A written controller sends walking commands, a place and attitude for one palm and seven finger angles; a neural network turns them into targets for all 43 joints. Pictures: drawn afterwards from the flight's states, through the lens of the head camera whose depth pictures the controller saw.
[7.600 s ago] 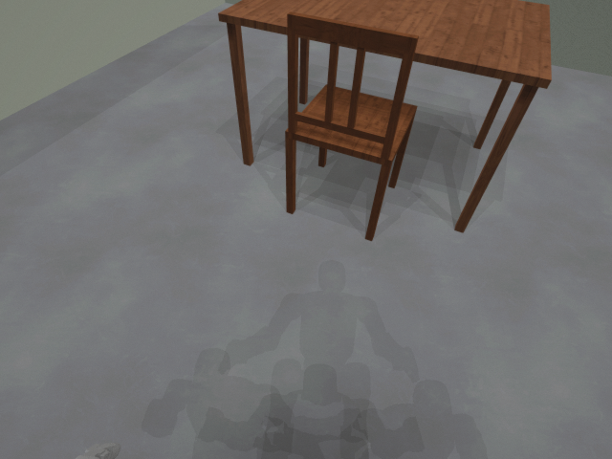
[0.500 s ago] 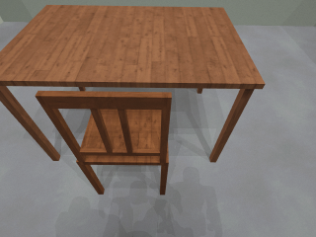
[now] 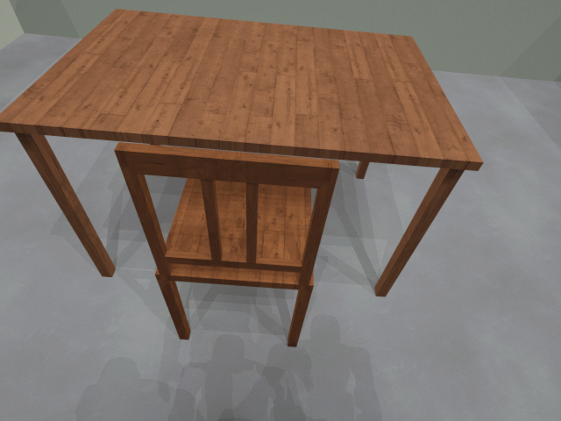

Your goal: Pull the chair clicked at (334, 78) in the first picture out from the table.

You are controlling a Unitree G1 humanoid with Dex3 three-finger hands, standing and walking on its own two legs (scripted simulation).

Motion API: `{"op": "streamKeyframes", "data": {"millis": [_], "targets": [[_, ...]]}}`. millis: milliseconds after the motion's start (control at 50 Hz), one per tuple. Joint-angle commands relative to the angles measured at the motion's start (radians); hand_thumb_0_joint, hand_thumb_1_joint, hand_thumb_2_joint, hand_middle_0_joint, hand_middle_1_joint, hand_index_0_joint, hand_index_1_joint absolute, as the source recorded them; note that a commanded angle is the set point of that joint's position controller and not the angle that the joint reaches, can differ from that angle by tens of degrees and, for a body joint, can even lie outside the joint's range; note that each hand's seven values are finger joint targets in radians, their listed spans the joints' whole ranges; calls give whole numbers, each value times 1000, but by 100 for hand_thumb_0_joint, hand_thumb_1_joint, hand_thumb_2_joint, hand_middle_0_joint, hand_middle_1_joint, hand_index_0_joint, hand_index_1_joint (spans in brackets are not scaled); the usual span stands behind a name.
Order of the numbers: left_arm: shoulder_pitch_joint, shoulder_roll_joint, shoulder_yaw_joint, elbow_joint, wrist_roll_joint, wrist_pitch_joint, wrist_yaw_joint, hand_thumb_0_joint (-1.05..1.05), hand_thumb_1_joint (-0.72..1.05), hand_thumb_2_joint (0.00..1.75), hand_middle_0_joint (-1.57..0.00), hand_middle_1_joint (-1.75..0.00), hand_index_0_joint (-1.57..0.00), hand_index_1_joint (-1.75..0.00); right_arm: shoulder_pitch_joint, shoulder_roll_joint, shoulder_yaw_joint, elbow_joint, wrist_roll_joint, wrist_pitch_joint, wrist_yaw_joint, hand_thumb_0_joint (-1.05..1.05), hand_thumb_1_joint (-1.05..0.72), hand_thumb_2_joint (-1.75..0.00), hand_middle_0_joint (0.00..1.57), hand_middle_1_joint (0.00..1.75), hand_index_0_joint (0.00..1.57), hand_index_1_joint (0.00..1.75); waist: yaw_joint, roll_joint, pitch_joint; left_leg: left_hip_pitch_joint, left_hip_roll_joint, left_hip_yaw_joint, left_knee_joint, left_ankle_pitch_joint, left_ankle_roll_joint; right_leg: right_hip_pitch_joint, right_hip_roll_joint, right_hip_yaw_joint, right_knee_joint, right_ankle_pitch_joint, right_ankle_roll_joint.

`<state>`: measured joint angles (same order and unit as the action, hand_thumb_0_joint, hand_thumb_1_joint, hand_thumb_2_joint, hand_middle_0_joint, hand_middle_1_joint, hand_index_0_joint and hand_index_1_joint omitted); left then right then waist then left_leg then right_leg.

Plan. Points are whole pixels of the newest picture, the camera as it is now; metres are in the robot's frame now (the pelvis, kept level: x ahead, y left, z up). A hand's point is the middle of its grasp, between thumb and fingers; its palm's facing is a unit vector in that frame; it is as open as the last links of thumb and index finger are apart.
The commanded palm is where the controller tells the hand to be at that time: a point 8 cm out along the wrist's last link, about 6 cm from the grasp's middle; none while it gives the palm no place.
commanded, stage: look again from close up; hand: left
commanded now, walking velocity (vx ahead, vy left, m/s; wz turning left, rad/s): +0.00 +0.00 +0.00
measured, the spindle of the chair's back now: (212, 222) +0.52 +0.17 -0.10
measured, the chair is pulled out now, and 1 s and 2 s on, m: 0.00 0.00 0.00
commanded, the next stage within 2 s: shuffle to correct the standing spot in 0.42 s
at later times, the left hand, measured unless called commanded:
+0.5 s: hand out of the picture -0.05 +0.15 -0.18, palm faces +0.01 -0.99 -0.14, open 7.4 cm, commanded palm none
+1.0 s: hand out of the picture +0.00 +0.14 -0.18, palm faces +0.01 -0.99 -0.15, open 7.4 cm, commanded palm none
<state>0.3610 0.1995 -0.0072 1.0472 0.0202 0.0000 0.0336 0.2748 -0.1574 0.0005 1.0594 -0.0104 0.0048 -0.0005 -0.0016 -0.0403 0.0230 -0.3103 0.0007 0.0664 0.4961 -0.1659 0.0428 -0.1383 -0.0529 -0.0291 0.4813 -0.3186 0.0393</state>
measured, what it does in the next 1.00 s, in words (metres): shifts its weight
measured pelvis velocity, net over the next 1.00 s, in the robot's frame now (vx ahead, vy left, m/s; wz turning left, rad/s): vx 0.06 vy -0.02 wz -0.03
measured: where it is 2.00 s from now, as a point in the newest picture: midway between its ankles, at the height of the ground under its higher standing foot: outside the picture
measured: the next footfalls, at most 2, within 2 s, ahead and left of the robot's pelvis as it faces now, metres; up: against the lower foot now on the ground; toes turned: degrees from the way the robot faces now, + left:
none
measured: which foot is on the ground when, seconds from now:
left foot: down 0.00-1.00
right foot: down 0.00-1.00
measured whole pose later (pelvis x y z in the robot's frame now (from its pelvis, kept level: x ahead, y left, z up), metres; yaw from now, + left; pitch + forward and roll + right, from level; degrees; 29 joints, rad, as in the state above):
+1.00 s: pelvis +0.06 -0.02 -0.01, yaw -2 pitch +0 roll +1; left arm 0.42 0.14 0.01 1.12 0.02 -0.03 0.02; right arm 0.31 -0.13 0.00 1.12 -0.02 -0.05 -0.02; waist 0.00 -0.04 0.02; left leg -0.30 0.02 0.09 0.62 -0.32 0.03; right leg -0.18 -0.05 -0.04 0.67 -0.45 -0.01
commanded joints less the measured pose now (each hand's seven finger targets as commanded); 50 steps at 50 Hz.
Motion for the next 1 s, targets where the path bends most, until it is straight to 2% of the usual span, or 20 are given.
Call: {"op": "streamKeyframes", "data": {"millis": [0,140,300,340,400,460,500,520,560,600,640,760,780,820,840,880,920,940,960,980], "targets": [[96,65,9,-10,0,-15,4,0,90,90,-20,-30,-20,-30,20,-137,-27,-37,5,-18,-11,0,-90,-90,20,30,20,30,7,59,68,28,100,-162,-196,-229,1,-110,-32,34,-112,-25,-53],[124,52,4,26,-1,-21,6,0,90,90,-20,-30,-20,-30,29,-126,-23,-2,8,-17,-11,0,-90,-90,20,30,20,30,3,52,51,67,95,-148,-187,-191,-4,-125,-41,44,-128,-19,-50],[142,33,2,46,0,-21,9,0,90,90,-20,-30,-20,-30,27,-107,-22,19,8,-14,-12,0,-90,-90,20,30,20,30,6,37,84,57,92,-141,-191,-198,-7,-149,-43,46,-142,-40,-49],[146,31,3,47,-1,-24,10,0,90,90,-20,-30,-20,-30,33,-102,-21,22,8,-17,-12,0,-90,-90,20,30,20,30,5,49,55,78,92,-138,-182,-165,-6,-138,-46,48,-136,-13,-50],[140,26,3,47,-1,-23,10,0,90,90,-20,-30,-20,-30,31,-100,-20,26,9,-17,-14,0,-90,-90,20,30,20,30,5,47,76,70,91,-133,-178,-153,-7,-146,-43,50,-139,-9,-49],[138,23,5,47,-2,-26,11,0,90,90,-20,-30,-20,-30,39,-93,-19,29,9,-21,-15,0,-90,-90,20,30,20,30,6,41,51,78,91,-128,-167,-110,-7,-124,-45,48,-131,26,-50],[134,21,5,46,-1,-25,11,0,90,90,-20,-30,-20,-30,39,-91,-18,31,9,-22,-15,0,-90,-90,20,30,20,30,7,41,66,72,90,-126,-168,-104,-7,-127,-46,47,-135,25,-50],[141,18,5,52,-1,-26,10,0,90,90,-20,-30,-20,-30,43,-90,-15,37,7,-22,-15,0,-90,-90,20,30,20,30,7,41,49,89,89,-126,-167,-134,-6,-121,-44,44,-137,-4,-50],[141,22,9,56,2,-23,6,0,90,90,-20,-30,-20,-30,55,-99,-21,44,1,-15,-14,0,-90,-90,20,30,20,30,4,34,60,70,88,-133,-167,-268,-2,-141,-35,39,-130,-137,-57],[146,22,15,50,6,-18,1,0,90,90,-20,-30,-20,-30,55,-103,-27,41,-3,-9,-13,0,-90,-90,20,30,20,30,8,52,103,19,90,-141,-176,-373,5,-170,-25,37,-124,-232,-64],[156,22,20,48,6,-18,-2,0,90,90,-20,-30,-20,-30,54,-99,-30,33,-5,-8,-11,0,-90,-90,20,30,20,30,11,62,125,-14,87,-147,-169,-406,11,-182,-24,45,-116,-262,-74],[163,26,31,46,2,-31,-9,0,90,90,-20,-30,-20,-30,68,-78,-30,17,-4,-27,-10,0,-90,-90,20,30,20,30,10,17,117,-20,70,-111,-74,-301,19,-167,-47,81,-114,-218,-103],[165,27,32,43,3,-31,-10,0,90,90,-20,-30,-20,-30,64,-75,-29,16,-2,-29,-10,0,-90,-90,20,30,20,30,11,0,140,-37,67,-101,-60,-292,22,-165,-44,82,-117,-216,-106],[168,28,35,46,1,-36,-10,0,90,90,-20,-30,-20,-30,70,-74,-26,11,-2,-41,-11,0,-90,-90,20,30,20,30,6,1,109,-17,62,-80,-17,-181,24,-133,-52,80,-84,-107,-113],[169,26,37,47,2,-39,-10,0,90,90,-20,-30,-20,-30,83,-75,-26,12,-2,-49,-13,0,-90,-90,20,30,20,30,0,24,80,20,70,-78,-11,-99,31,-121,-46,61,-43,-21,-110],[166,12,34,46,2,-44,-10,0,90,90,-20,-30,-20,-30,117,-92,-27,32,1,-59,-20,0,-90,-90,20,30,20,30,-8,77,43,114,118,-127,-27,64,62,-144,-12,-13,60,113,-90],[152,-6,30,39,2,-50,-9,0,90,90,-20,-30,-20,-30,172,-129,-35,54,-3,-64,-32,0,-90,-90,20,30,20,30,-24,172,-17,237,197,-234,-46,244,126,-219,30,-70,202,70,-71],[125,-17,26,30,0,-52,-10,0,90,90,-20,-30,-20,-30,185,-138,-38,60,-4,-62,-35,0,-90,-90,20,30,20,30,-25,209,-15,269,241,-274,-68,287,156,-276,45,-83,234,-77,-68],[93,-26,28,20,-1,-52,-13,0,90,90,-20,-30,-20,-30,182,-132,-37,62,-6,-59,-34,0,-90,-90,20,30,20,30,-24,203,7,255,259,-285,-76,306,171,-286,42,-80,214,-184,-72],[91,-35,28,20,-2,-52,-15,0,90,90,-20,-30,-20,-30,150,-119,-31,58,-5,-55,-35,0,-90,-90,20,30,20,30,-5,170,34,203,247,-251,-58,331,161,-236,38,-73,128,-170,-75]]}}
